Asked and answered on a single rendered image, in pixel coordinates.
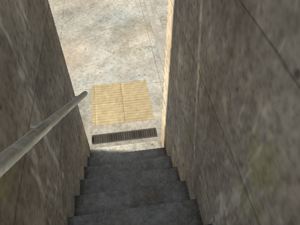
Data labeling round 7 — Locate stairs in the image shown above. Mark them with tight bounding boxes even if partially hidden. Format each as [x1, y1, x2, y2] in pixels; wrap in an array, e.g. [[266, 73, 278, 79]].
[[67, 140, 212, 225]]

